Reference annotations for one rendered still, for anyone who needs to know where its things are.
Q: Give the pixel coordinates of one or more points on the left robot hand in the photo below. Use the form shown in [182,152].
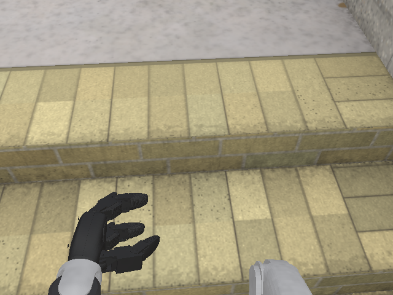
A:
[93,237]

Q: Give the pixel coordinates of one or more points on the robot right thigh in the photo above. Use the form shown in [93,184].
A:
[276,277]

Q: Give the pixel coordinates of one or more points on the robot left forearm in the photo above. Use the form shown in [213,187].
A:
[77,277]

